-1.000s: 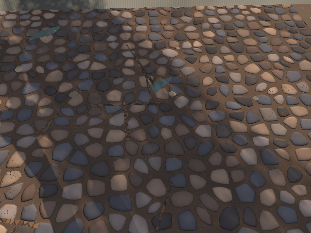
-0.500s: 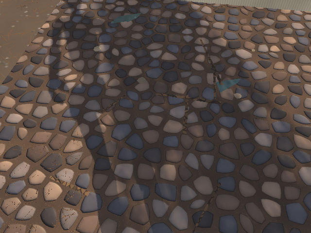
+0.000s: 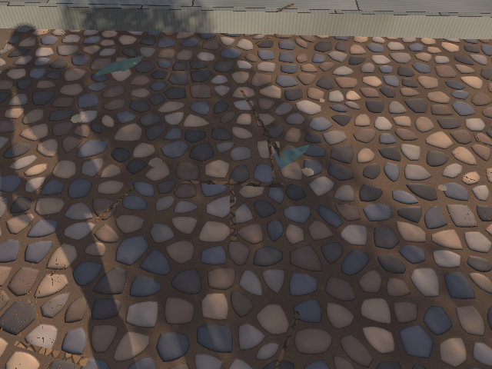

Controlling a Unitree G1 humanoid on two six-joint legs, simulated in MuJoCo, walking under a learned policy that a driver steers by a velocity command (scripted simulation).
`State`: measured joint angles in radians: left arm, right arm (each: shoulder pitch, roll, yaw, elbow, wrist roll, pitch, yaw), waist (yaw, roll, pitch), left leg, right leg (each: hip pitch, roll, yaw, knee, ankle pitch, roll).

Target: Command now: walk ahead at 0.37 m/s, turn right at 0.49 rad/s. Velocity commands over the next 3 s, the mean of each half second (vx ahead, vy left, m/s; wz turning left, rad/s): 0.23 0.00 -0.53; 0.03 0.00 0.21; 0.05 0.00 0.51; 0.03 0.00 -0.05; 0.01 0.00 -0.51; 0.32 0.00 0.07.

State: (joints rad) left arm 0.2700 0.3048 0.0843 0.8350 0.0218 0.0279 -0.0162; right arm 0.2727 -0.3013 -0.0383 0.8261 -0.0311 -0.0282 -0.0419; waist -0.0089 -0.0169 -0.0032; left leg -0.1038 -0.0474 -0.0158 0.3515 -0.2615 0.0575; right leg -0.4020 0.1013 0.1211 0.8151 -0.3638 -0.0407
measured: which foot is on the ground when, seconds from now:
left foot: down 0.00-0.34, up 0.36-0.84, down 0.86-1.00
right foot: up 0.00-0.32, down 0.34-0.86, up 0.88-1.00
